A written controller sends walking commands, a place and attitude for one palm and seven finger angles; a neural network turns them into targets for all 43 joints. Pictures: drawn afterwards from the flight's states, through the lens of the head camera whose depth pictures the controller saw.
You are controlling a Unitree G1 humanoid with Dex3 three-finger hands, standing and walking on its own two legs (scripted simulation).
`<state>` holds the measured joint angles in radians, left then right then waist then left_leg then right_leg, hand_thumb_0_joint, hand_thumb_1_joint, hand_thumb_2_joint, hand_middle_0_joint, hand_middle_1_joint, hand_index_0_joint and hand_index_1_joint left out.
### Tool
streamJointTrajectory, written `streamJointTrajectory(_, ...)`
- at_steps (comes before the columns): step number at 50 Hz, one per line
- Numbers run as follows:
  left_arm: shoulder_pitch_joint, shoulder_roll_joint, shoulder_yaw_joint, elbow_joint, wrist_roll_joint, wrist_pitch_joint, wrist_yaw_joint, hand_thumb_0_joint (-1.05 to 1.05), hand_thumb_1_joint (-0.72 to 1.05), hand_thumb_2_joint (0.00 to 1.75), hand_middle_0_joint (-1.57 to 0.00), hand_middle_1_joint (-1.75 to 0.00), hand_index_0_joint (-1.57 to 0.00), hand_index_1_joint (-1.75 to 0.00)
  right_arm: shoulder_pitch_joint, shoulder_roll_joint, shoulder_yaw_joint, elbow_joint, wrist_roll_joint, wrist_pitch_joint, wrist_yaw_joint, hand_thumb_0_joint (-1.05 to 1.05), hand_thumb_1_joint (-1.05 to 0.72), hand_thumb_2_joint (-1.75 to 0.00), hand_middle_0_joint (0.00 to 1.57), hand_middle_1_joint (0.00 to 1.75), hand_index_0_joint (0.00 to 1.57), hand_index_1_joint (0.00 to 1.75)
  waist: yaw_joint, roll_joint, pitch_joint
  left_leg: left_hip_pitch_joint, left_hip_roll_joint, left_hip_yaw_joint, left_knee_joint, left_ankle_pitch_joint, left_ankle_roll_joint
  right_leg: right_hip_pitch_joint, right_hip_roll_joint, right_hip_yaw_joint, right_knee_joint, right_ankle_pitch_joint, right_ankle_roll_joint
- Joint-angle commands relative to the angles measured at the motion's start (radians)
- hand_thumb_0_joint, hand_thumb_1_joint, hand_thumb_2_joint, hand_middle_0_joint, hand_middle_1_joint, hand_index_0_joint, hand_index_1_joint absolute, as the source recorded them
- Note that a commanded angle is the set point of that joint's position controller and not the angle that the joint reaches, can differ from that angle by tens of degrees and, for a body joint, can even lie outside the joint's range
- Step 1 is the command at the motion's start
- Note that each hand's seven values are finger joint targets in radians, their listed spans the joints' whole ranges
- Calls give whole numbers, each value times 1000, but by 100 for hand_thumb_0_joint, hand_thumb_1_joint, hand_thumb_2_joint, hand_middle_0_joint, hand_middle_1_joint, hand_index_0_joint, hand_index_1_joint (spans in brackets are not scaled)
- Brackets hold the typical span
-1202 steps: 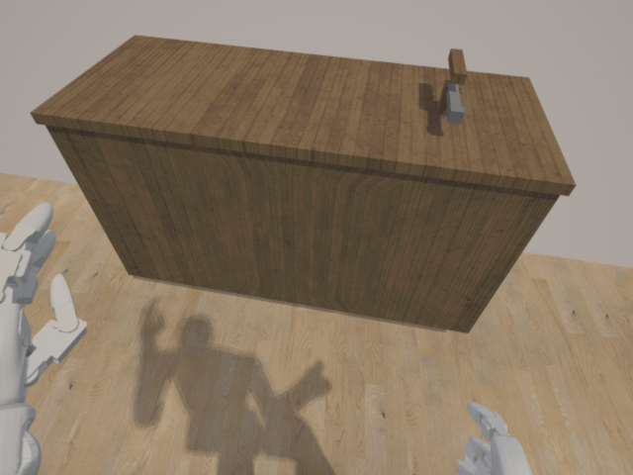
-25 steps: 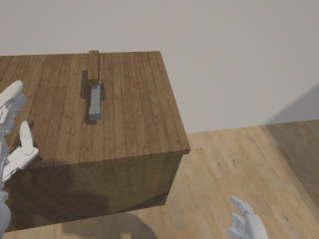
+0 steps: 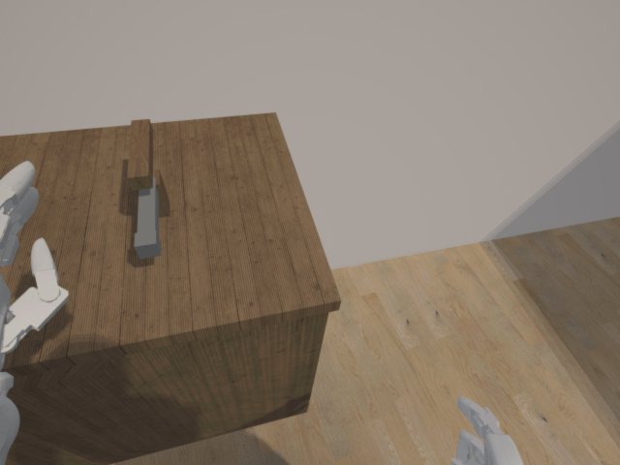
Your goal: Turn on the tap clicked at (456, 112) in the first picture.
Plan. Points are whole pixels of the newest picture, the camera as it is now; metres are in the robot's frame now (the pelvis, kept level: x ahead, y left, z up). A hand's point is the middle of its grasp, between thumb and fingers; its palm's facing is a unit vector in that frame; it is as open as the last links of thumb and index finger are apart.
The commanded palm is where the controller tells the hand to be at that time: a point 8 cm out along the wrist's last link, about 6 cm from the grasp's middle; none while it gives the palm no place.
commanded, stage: come to a stop and stand still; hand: left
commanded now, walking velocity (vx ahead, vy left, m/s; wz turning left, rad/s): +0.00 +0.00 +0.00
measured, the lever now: (148, 244) +0.37 +0.26 +0.05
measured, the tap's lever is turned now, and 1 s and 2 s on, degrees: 0 0 0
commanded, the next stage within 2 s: look again from close up in 0.24 s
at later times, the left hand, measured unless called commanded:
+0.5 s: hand (69, 293) +0.22 +0.25 +0.17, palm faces +0.38 -0.86 -0.35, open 7.4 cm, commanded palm +0.17 +0.28 +0.18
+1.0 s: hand (68, 300) +0.22 +0.25 +0.17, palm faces +0.38 -0.85 -0.37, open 7.4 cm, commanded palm +0.16 +0.28 +0.18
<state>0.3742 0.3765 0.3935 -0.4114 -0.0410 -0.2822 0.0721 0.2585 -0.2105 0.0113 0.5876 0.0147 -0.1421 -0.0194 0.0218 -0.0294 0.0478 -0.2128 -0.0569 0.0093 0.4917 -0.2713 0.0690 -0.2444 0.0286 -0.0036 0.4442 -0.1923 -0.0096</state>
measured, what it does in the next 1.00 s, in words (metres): stands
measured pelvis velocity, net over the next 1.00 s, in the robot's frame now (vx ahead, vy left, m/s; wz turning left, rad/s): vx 0.00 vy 0.00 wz -0.01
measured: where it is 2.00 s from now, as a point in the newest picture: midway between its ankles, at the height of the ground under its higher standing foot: outside the picture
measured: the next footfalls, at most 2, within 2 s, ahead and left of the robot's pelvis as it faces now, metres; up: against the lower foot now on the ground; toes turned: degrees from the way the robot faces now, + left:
none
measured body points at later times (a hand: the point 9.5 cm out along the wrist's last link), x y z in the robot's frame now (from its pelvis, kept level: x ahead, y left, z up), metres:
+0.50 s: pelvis +0.01 +0.00 +0.00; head +0.02 +0.02 +0.45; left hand +0.20 +0.29 +0.19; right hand +0.19 -0.22 -0.06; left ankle -0.01 +0.07 -0.74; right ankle +0.03 -0.12 -0.74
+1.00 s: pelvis +0.00 +0.00 +0.00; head +0.01 +0.01 +0.45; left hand +0.19 +0.29 +0.19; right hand +0.17 -0.23 -0.07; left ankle -0.01 +0.07 -0.74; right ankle +0.03 -0.12 -0.74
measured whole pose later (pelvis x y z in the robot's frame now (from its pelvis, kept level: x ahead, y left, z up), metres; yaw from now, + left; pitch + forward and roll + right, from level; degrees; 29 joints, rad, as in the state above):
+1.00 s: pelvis +0.00 +0.00 +0.00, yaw +0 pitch -1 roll -1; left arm 0.39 0.36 0.37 -0.43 -0.04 -0.22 0.09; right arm 0.22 -0.18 0.00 0.57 0.01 -0.08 -0.02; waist 0.03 -0.03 0.06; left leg -0.17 -0.06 0.02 0.44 -0.24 0.06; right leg -0.22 0.02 0.00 0.43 -0.18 -0.01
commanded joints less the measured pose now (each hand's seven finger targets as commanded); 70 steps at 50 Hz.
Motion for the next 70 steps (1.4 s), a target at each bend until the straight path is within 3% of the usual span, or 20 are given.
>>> streamJointTrajectory(1,-44,122,50,-225,-6,-63,17,0,90,90,-20,-30,-20,-30,-113,-116,-48,-158,-1,-74,2,0,-90,-90,20,30,20,30,3,104,-179,-11,116,-67,-95,218,-65,149,-83,70,-28,187,-24)
streamJointTrajectory(6,-6,125,69,-138,-9,-38,24,0,90,90,-20,-30,-20,-30,-116,-124,-54,-155,0,-42,-5,0,-90,-90,20,30,20,30,0,11,-151,-22,119,-72,-102,228,-72,142,-86,74,-44,206,-23)
streamJointTrajectory(8,-30,152,91,-171,-9,-38,25,0,90,90,-20,-30,-20,-30,-132,-121,-52,-159,1,-32,-10,0,-90,-90,20,30,20,30,-1,34,-153,-16,121,-72,-106,244,-74,146,-88,71,-40,219,-24)
streamJointTrajectory(12,-49,149,77,-228,-12,-35,24,0,90,90,-20,-30,-20,-30,-141,-112,-47,-178,-1,-28,-14,0,-90,-90,20,30,20,30,1,47,-180,4,118,-70,-95,265,-61,177,-93,76,-42,261,-24)
streamJointTrajectory(13,-69,163,84,-268,-10,-36,24,0,90,90,-20,-30,-20,-30,-148,-112,-44,-176,-2,-28,-14,0,-90,-90,20,30,20,30,0,85,-185,10,115,-67,-93,283,-66,179,-92,71,-35,274,-26)
streamJointTrajectory(18,-60,148,63,-293,-7,-29,30,0,90,90,-20,-30,-20,-30,-145,-112,-44,-175,-3,-32,-11,0,-90,-90,20,30,20,30,2,123,-178,16,119,-73,-106,289,-72,180,-84,62,-31,259,-24)
streamJointTrajectory(27,-36,117,43,-199,-5,-8,28,0,90,90,-20,-30,-20,-30,-131,-117,-48,-177,-1,-11,-13,0,-90,-90,20,30,20,30,3,61,-133,-28,131,-86,-153,193,-72,179,-77,53,-54,180,-15)
streamJointTrajectory(37,-54,141,58,-261,2,-15,34,0,90,90,-20,-30,-20,-30,-134,-117,-50,-179,-3,-21,-17,0,-90,-90,20,30,20,30,6,83,-141,-59,129,-95,-174,111,-62,214,-76,49,-51,143,-12)
streamJointTrajectory(38,-54,158,74,-278,4,-16,35,0,90,90,-20,-30,-20,-30,-140,-118,-51,-173,-2,-22,-17,0,-90,-90,20,30,20,30,6,108,-147,-54,128,-95,-173,126,-72,215,-73,44,-42,156,-13)
streamJointTrajectory(39,-50,135,56,-262,1,-17,33,0,90,90,-20,-30,-20,-30,-133,-116,-48,-170,-5,-20,-17,0,-90,-90,20,30,20,30,3,112,-137,-52,131,-103,-186,137,-81,203,-65,34,-38,145,-12)
streamJointTrajectory(43,-55,145,71,-241,-3,-11,28,0,90,90,-20,-30,-20,-30,-133,-113,-55,-167,-1,-10,-14,0,-90,-90,20,30,20,30,4,117,-112,-25,164,-120,-203,167,-100,149,-40,13,-21,105,-2)
streamJointTrajectory(50,-67,119,42,-233,-8,7,18,0,90,90,-20,-30,-20,-30,-129,-114,-66,-180,1,9,0,0,-90,-90,20,30,20,30,-2,120,-108,-22,207,-134,-187,158,-83,113,-30,-4,-1,47,-3)
streamJointTrajectory(53,-70,153,68,-279,-8,10,21,0,90,90,-20,-30,-20,-30,-140,-113,-67,-183,3,12,3,0,-90,-90,20,30,20,30,0,139,-119,-14,209,-130,-166,157,-73,107,-30,-6,-9,51,-6)
streamJointTrajectory(54,-64,139,57,-274,-11,13,22,0,90,90,-20,-30,-20,-30,-139,-112,-65,-184,-1,14,3,0,-90,-90,20,30,20,30,-4,135,-123,-31,208,-132,-162,136,-66,116,-32,-5,-8,49,-8)
streamJointTrajectory(57,-39,153,78,-288,-15,16,27,0,90,90,-20,-30,-20,-30,-134,-111,-70,-190,1,13,4,0,-90,-90,20,30,20,30,-2,102,-147,-25,199,-118,-123,107,-48,129,-44,22,-27,69,-19)
streamJointTrajectory(58,-35,170,91,-302,-18,19,29,0,90,90,-20,-30,-20,-30,-140,-111,-70,-188,2,15,2,0,-90,-90,20,30,20,30,-5,118,-144,-15,192,-109,-109,115,-51,112,-48,28,-32,83,-24)
streamJointTrajectory(65,-12,156,78,-274,-37,38,26,0,90,90,-20,-30,-20,-30,-125,-115,-76,-183,-1,17,-8,0,-90,-90,20,30,20,30,-15,69,-145,-14,165,-88,-26,51,-32,58,-84,115,-51,57,-59)
streamJointTrajectory(68,-4,160,81,-276,-46,51,27,0,90,90,-20,-30,-20,-30,-125,-113,-78,-179,3,21,-12,0,-90,-90,20,30,20,30,-22,20,-146,-2,135,-50,55,47,-37,31,-131,175,-83,63,-89)
streamJointTrajectory(70,14,157,81,-257,-49,51,37,0,90,90,-20,-30,-20,-30,-129,-108,-71,-180,7,21,-10,0,-90,-90,20,30,20,30,-22,6,-155,-32,94,-20,107,34,-45,69,-183,234,-124,109,-88)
